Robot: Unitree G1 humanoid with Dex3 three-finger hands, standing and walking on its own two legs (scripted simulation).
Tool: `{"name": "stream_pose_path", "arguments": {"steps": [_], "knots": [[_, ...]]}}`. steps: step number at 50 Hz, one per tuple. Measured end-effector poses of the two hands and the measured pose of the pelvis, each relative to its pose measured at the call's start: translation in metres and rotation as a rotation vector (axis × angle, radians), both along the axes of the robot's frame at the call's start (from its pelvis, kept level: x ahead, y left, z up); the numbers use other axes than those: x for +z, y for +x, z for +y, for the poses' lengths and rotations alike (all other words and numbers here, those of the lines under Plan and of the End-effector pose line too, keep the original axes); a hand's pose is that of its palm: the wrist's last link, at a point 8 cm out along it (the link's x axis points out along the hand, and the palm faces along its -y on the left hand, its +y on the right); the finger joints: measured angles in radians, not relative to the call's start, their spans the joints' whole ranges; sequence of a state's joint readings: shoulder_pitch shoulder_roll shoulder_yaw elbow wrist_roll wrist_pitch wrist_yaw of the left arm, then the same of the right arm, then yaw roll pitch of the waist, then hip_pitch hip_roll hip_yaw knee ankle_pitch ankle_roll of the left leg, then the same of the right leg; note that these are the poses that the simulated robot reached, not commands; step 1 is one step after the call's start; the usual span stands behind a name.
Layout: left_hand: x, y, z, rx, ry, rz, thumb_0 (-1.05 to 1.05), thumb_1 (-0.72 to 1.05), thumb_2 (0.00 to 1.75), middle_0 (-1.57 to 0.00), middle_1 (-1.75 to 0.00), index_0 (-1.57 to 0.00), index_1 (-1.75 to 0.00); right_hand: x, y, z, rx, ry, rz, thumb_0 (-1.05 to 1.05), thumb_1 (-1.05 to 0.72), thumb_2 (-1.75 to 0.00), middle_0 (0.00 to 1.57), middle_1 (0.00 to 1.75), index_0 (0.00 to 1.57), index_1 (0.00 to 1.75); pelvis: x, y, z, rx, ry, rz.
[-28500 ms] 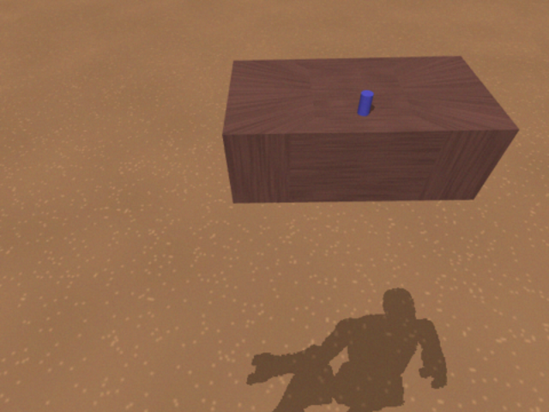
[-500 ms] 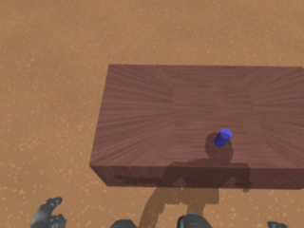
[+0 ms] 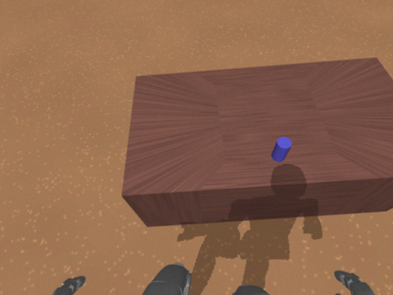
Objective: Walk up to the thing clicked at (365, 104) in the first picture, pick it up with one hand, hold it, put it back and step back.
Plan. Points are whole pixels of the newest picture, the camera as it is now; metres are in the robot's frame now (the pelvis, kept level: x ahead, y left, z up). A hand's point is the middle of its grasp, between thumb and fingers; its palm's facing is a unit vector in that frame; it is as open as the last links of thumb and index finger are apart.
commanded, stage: step back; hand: right
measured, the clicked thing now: (281, 149) +0.60 -0.26 -0.29
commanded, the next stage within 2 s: none
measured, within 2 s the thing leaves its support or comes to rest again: neither
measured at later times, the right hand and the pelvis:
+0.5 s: hand out of the picture -0.01 -0.25 -0.12, palm faces -0.05 +0.90 -0.44, open 7.4 cm; pelvis -0.13 +0.02 +0.00, yaw -1 degrees
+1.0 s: hand out of the picture -0.20 -0.28 -0.16, palm faces -0.10 +0.91 -0.40, open 7.4 cm; pelvis -0.28 -0.02 -0.01, yaw +3 degrees
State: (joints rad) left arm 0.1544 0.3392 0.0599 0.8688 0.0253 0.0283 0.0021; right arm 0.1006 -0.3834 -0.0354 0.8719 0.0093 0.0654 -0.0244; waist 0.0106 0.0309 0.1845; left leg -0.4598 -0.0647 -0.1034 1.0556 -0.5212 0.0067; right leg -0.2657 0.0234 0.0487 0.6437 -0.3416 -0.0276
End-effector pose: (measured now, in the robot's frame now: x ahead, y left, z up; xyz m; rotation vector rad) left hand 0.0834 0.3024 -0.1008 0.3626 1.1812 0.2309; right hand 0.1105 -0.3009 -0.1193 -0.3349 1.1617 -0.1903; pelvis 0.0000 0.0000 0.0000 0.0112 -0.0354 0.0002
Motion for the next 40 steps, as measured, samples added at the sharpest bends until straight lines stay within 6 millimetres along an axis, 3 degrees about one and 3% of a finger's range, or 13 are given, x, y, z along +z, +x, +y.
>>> {"name": "stream_pose_path", "arguments": {"steps": [7, 13, 18, 25, 32, 37, 40], "knots": [[0.015, -0.017, 0.011, 0.004, 0.026, -0.085, 0.01, 0.90, 0.90, -0.20, -0.30, -0.21, -0.30, 0.006, -0.027, 0.002, 0.050, -0.030, 0.001, 0.00, -0.90, -0.90, 0.21, 0.30, 0.20, 0.30, 0.004, -0.031, 0.009, 0.031, 0.005, 0.015], [-0.004, -0.040, 0.036, 0.015, 0.009, -0.135, 0.01, 0.90, 0.90, -0.20, -0.30, -0.21, -0.30, 0.008, -0.059, 0.015, 0.091, -0.073, 0.008, 0.00, -0.90, -0.90, 0.20, 0.30, 0.20, 0.30, -0.010, -0.065, 0.023, 0.058, 0.009, -0.004], [-0.010, -0.076, 0.041, 0.044, -0.008, -0.077, 0.01, 0.90, 0.90, -0.20, -0.30, -0.21, -0.30, 0.026, -0.092, 0.023, 0.083, -0.072, 0.003, 0.00, -0.90, -0.90, 0.21, 0.30, 0.20, 0.30, 0.000, -0.090, 0.024, 0.042, -0.022, -0.006], [-0.014, -0.139, 0.033, 0.022, -0.024, 0.019, 0.01, 0.90, 0.90, -0.20, -0.30, -0.21, -0.30, 0.040, -0.123, 0.014, 0.055, -0.088, -0.068, 0.00, -0.90, -0.90, 0.21, 0.30, 0.21, 0.31, 0.005, -0.129, 0.016, -0.011, -0.037, 0.003], [-0.018, -0.194, 0.009, -0.013, -0.001, 0.057, 0.01, 0.90, 0.90, -0.20, -0.30, -0.21, -0.30, 0.022, -0.164, -0.019, 0.035, -0.074, -0.116, 0.00, -0.90, -0.90, 0.21, 0.30, 0.21, 0.31, -0.011, -0.178, -0.007, -0.057, -0.021, 0.002], [-0.002, -0.237, -0.011, 0.002, 0.009, 0.054, 0.01, 0.90, 0.90, -0.20, -0.30, -0.21, -0.30, 0.012, -0.208, -0.036, -0.014, -0.051, -0.068, 0.00, -0.90, -0.90, 0.21, 0.30, 0.20, 0.30, -0.004, -0.207, -0.018, -0.043, 0.000, -0.005], [0.008, -0.250, -0.014, 0.005, 0.026, 0.045, 0.01, 0.90, 0.90, -0.20, -0.30, -0.21, -0.30, 0.010, -0.236, -0.038, -0.017, -0.040, -0.038, 0.00, -0.90, -0.90, 0.20, 0.30, 0.20, 0.30, 0.001, -0.221, -0.019, -0.028, 0.017, 0.002]]}}
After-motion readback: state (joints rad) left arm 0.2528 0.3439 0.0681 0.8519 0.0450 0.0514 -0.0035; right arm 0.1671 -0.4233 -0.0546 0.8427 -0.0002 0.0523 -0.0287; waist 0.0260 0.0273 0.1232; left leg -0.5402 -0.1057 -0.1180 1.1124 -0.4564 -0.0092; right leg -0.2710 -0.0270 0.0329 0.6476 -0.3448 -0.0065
